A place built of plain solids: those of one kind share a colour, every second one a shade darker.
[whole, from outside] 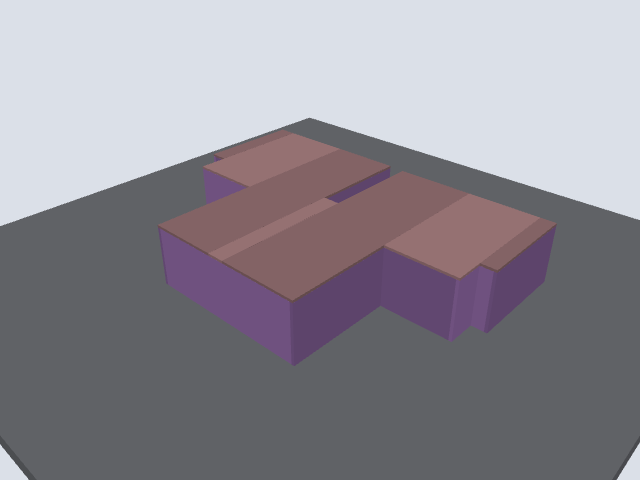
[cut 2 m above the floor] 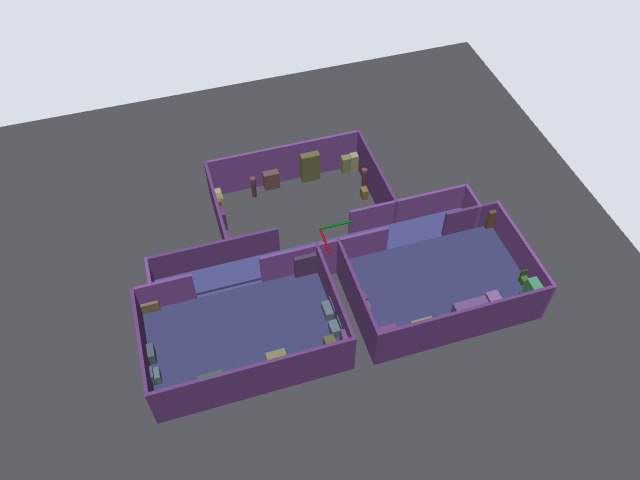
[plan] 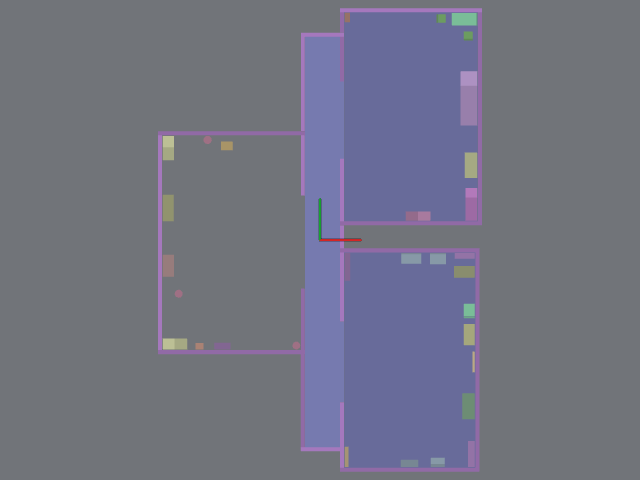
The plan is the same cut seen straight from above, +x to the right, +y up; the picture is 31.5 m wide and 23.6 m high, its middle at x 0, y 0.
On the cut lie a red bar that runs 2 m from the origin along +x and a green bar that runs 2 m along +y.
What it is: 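One storey of an old house, long lived in; a hall and three lower rooms beside it, each open to the hall along a stretch without wall, rail or kerb; a room's floor lies below the hall's by a bare drop, by one riser or not at all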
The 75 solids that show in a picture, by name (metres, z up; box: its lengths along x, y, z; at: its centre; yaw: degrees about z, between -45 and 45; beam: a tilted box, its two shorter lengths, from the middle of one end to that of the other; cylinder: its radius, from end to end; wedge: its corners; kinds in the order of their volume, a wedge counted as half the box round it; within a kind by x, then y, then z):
{
 "floor_1": {"box": [1.73, 20.18, 1.21], "at": [0.12, -0.1, 0.56]},
 "floor_2": {"box": [0.2, 3.96, 1.01], "at": [1.09, -5.99, 0.46]},
 "floor_3": {"box": [0.2, 3.8, 1.21], "at": [1.09, 5.9, 0.56]},
 "floor_4": {"box": [6.46, 10.59, 1.01], "at": [4.42, -5.91, 0.46]},
 "floor_5": {"box": [6.58, 10.28, 1.21], "at": [4.47, 6.06, 0.56]},
 "wall_1": {"box": [0.2, 10.56, 3.94], "at": [-7.86, -0.13, 1.92]},
 "wall_2": {"box": [7.22, 0.2, 3.94], "at": [-4.35, -5.51, 1.92]},
 "wall_3": {"box": [7.22, 0.2, 3.94], "at": [-4.35, 5.25, 1.92]},
 "wall_4": {"box": [0.2, 4.57, 3.94], "at": [-0.84, -7.9, 1.92]},
 "wall_5": {"box": [0.2, 3.03, 3.94], "at": [-0.84, -3.9, 1.92]},
 "wall_6": {"box": [0.2, 2.97, 3.94], "at": [-0.84, 3.67, 1.92]},
 "wall_7": {"box": [0.2, 4.64, 3.94], "at": [-0.84, 7.67, 1.92]},
 "wall_8": {"box": [2.13, 0.2, 3.94], "at": [0.12, -10.29, 1.92]},
 "wall_9": {"box": [2.13, 0.2, 3.94], "at": [0.12, 10.1, 1.92]},
 "wall_10": {"box": [0.2, 0.81, 3.94], "at": [1.09, -10.79, 1.92]},
 "wall_11": {"box": [0.2, 2.21, 3.94], "at": [1.09, -9.08, 1.92]},
 "wall_12": {"box": [0.2, 3.4, 3.94], "at": [1.09, -2.31, 1.92]},
 "wall_13": {"box": [0.2, 1.13, 3.94], "at": [1.09, 0.15, 1.92]},
 "wall_14": {"box": [0.2, 3.08, 3.94], "at": [1.09, 2.46, 1.92]},
 "wall_15": {"box": [0.2, 2.2, 3.94], "at": [1.09, 8.9, 1.92]},
 "wall_16": {"box": [0.2, 1.0, 3.94], "at": [1.09, 10.7, 1.92]},
 "wall_17": {"box": [6.86, 0.2, 3.94], "at": [4.42, -11.3, 1.92]},
 "wall_18": {"box": [6.86, 0.2, 3.94], "at": [4.42, -0.51, 1.92]},
 "wall_19": {"box": [6.98, 0.2, 3.94], "at": [4.47, 0.82, 1.92]},
 "wall_20": {"box": [6.98, 0.2, 3.94], "at": [4.47, 11.3, 1.92]},
 "wall_21": {"box": [0.2, 10.59, 3.94], "at": [7.74, -5.91, 1.92]},
 "wall_22": {"box": [0.2, 10.28, 3.94], "at": [7.86, 6.06, 1.92]},
 "roof_1": {"box": [9.15, 1.13, 0.16], "at": [-3.39, 0.15, 3.97]},
 "roof_2": {"box": [15.81, 5.2, 0.16], "at": [-0.06, -3.01, 3.97]},
 "roof_3": {"box": [15.93, 4.63, 0.16], "at": [0.0, 3.04, 3.97]},
 "roof_4": {"box": [8.79, 4.77, 0.16], "at": [3.45, -8.0, 3.97]},
 "roof_5": {"box": [8.91, 4.84, 0.16], "at": [3.51, 7.77, 3.97]},
 "roof_6": {"box": [6.86, 1.01, 0.16], "at": [4.42, -10.89, 3.97]},
 "roof_7": {"box": [6.98, 1.2, 0.16], "at": [4.47, 10.8, 3.97]},
 "workbench_1": {"box": [0.82, 2.67, 1.38], "at": [7.32, 6.96, 1.85]},
 "workbench_2": {"box": [0.82, 0.72, 0.24], "at": [7.32, 7.94, 2.66]},
 "wardrobe_1": {"box": [0.55, 1.31, 2.33], "at": [-7.46, 1.58, 1.11]},
 "wardrobe_2": {"box": [0.55, 1.04, 1.95], "at": [7.34, -4.65, 1.93]},
 "carton_stack_1": {"box": [0.55, 0.64, 1.38], "at": [-7.46, 4.24, 0.64]},
 "carton_stack_2": {"box": [0.55, 0.56, 1.44], "at": [-7.46, 4.84, 0.67]},
 "carton_stack_3": {"box": [1.2, 0.53, 0.77], "at": [-7.13, -5.11, 0.34]},
 "carton_stack_4": {"box": [0.63, 0.53, 0.09], "at": [-6.84, -5.11, 0.77]},
 "carton_stack_5": {"box": [0.62, 1.26, 1.05], "at": [7.42, 3.67, 1.69]},
 "bookcase_1": {"box": [0.81, 0.33, 1.55], "at": [-4.8, -5.22, 0.73]},
 "bookcase_2": {"box": [0.28, 1.37, 1.72], "at": [1.36, -1.32, 1.82]},
 "bookcase_3": {"box": [0.99, 0.28, 1.5], "at": [7.12, -0.78, 1.71]},
 "bookcase_4": {"box": [0.34, 1.29, 1.41], "at": [7.44, -10.52, 1.67]},
 "toy_chest_1": {"box": [0.86, 0.37, 0.83], "at": [4.4, -10.98, 1.38]},
 "toy_chest_2": {"box": [0.98, 0.47, 0.62], "at": [4.49, -0.94, 1.27]},
 "toy_chest_3": {"box": [0.98, 0.06, 0.96], "at": [4.49, -0.67, 1.44]},
 "toy_chest_4": {"box": [0.7, 0.15, 0.93], "at": [5.79, -11.09, 1.42]},
 "toy_chest_5": {"box": [0.7, 0.31, 0.7], "at": [5.79, -10.86, 1.31]},
 "toy_chest_6": {"box": [0.8, 0.5, 0.68], "at": [5.8, -0.95, 1.3]},
 "stove_1": {"box": [0.58, 1.14, 1.38], "at": [7.44, 1.52, 1.85]},
 "stove_2": {"box": [0.58, 0.48, 0.65], "at": [7.44, 2.33, 1.49]},
 "cot_1": {"box": [0.62, 1.28, 1.34], "at": [7.3, -8.17, 1.63]},
 "chest_drawers_1": {"box": [0.55, 1.08, 1.43], "at": [-7.46, -1.26, 0.66]},
 "highchair_pram_1": {"box": [1.03, 0.58, 1.2], "at": [7.1, -1.57, 1.56]},
 "desk_1": {"box": [1.19, 0.62, 0.5], "at": [7.07, 10.86, 2.11]},
 "desk_2": {"box": [0.55, 0.61, 0.12], "at": [7.34, -3.44, 1.73]},
 "crate_stack_1": {"box": [0.61, 0.45, 0.82], "at": [4.52, 1.17, 1.57]},
 "crate_stack_2": {"box": [0.61, 0.45, 0.63], "at": [5.13, 1.17, 1.48]},
 "tall_odds_1": {"box": [0.4, 0.31, 1.47], "at": [-5.92, -5.22, 0.68]},
 "tall_odds_2": {"box": [0.26, 0.46, 1.45], "at": [1.35, 10.94, 1.89]},
 "floor_lamp_round_1": {"cylinder": 0.15, "from": [-6.95, -2.64, 0.0], "to": [-6.95, -2.64, 1.37]},
 "floor_lamp_round_2": {"cylinder": 0.19, "from": [-6.95, -2.64, 1.37], "to": [-6.95, -2.64, 1.71]},
 "floor_lamp_round_3": {"cylinder": 0.14, "from": [-5.53, 4.92, 0.0], "to": [-5.53, 4.92, 1.42]},
 "floor_lamp_round_4": {"cylinder": 0.2, "from": [-5.53, 4.92, 1.42], "to": [-5.53, 4.92, 1.68]},
 "floor_lamp_round_5": {"cylinder": 0.19, "from": [-1.16, -5.19, 1.33], "to": [-1.16, -5.19, 1.71]},
 "radiator_1": {"box": [0.19, 1.01, 0.77], "at": [1.31, -10.66, 1.35]},
 "radiator_2": {"box": [0.11, 1.03, 0.97], "at": [7.56, -5.99, 1.44]},
 "side_table_1": {"box": [0.58, 0.43, 0.84], "at": [-4.58, 4.63, 0.37]},
 "dining_chair_1": {"box": [0.08, 0.42, 0.96], "at": [5.76, 10.89, 1.64]},
 "dining_chair_2": {"box": [0.38, 0.42, 0.47], "at": [6.0, 10.89, 1.4]},
 "dining_chair_3": {"box": [0.44, 0.36, 0.47], "at": [7.29, 10.07, 1.4]}
}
